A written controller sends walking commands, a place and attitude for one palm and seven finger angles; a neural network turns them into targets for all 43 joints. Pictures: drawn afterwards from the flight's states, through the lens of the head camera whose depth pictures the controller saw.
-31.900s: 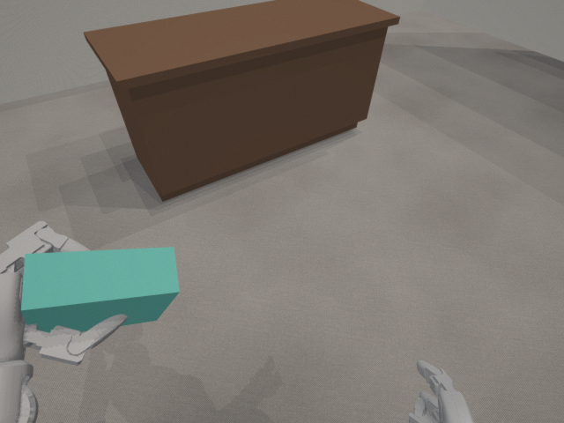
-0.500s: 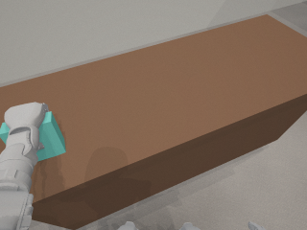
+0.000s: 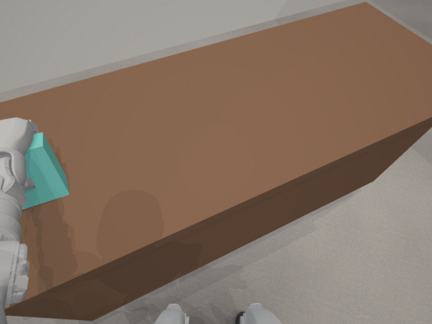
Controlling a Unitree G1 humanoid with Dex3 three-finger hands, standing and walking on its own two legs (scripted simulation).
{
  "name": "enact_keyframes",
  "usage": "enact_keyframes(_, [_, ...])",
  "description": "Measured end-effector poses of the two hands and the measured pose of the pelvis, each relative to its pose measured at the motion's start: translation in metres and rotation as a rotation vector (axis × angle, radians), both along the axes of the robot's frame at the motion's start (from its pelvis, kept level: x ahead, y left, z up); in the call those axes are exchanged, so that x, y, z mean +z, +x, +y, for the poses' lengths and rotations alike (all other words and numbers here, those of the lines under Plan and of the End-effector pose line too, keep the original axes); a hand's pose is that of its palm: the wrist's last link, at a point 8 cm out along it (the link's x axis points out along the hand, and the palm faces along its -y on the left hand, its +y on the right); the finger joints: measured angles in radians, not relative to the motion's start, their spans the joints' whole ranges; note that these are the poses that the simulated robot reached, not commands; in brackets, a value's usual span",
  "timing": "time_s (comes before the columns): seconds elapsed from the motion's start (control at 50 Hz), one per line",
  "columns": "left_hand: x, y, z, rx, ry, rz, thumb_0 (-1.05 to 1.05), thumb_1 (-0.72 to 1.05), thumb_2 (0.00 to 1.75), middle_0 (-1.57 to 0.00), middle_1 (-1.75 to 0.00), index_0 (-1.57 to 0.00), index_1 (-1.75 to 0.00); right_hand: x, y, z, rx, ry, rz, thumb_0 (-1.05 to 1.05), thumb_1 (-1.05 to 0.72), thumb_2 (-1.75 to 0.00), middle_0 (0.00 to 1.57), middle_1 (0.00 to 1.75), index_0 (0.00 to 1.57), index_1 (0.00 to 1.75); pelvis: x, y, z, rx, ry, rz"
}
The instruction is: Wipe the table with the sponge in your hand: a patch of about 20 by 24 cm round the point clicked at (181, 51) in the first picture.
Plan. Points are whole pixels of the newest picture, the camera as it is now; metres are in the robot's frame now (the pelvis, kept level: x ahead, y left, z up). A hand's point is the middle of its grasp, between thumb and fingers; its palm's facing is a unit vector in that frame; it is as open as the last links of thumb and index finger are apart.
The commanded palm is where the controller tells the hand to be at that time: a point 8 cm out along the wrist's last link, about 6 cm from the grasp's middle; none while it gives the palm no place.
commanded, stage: slide across to the middle lane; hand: left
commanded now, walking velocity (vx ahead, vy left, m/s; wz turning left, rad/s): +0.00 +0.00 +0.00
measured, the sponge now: (28, 182) +0.38 +0.38 +0.00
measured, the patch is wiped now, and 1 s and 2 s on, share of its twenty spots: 0.25 0.35 0.60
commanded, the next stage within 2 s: wipe back along the middle lane in 0.60 s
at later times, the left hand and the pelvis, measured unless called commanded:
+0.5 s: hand (34, 148) +0.43 +0.35 +0.05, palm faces -0.10 +0.05 -0.99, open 9.7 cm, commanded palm +0.42 +0.30 +0.09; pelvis +0.03 +0.04 +0.02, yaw +2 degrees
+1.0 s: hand (63, 145) +0.44 +0.30 +0.05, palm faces -0.06 +0.02 -1.00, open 9.7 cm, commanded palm +0.40 +0.27 +0.08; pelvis +0.06 +0.02 +0.03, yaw +0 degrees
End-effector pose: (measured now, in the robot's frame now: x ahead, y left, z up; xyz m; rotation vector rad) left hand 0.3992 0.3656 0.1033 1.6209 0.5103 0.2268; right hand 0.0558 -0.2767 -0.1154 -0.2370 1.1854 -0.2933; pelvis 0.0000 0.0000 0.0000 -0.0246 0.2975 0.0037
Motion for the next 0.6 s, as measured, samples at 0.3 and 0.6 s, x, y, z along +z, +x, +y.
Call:
enact_keyframes(0.3, [-0.002,0.002,-0.004,-0.038,0.016,-0.036,0.0,-0.58,1.17,-0.83,-1.36,-0.83,-1.37,0.008,0.033,0.042,-0.004,0.045,-0.022,0.01,-0.91,-0.9,0.2,0.3,0.2,0.3,0.016,0.02,0.027,0.014,-0.002,-0.048])
enact_keyframes(0.6, [0.007,0.026,-0.044,-0.064,-0.006,-0.097,0.0,-0.55,1.16,-0.79,-1.41,-0.79,-1.42,0.021,0.111,0.081,0.093,0.107,-0.139,0.01,-0.9,-0.9,0.2,0.3,0.2,0.3,0.023,0.037,0.041,0.03,0.003,-0.08])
